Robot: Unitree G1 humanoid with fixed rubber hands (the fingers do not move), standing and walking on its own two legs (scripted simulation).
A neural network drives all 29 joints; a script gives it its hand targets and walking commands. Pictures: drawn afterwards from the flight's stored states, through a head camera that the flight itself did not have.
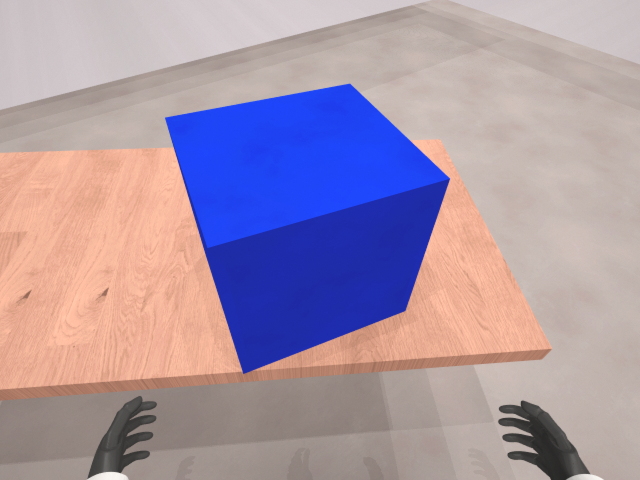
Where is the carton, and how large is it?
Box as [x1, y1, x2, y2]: [165, 84, 449, 373]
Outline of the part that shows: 350,84 165,117 206,257 243,373 405,310 449,178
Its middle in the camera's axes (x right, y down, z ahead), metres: -0.03 -0.03 +0.57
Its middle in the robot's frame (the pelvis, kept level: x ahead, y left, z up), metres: +0.45 +0.04 +0.07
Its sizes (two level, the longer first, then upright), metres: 0.272 0.249 0.270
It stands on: a table, 0.71 m high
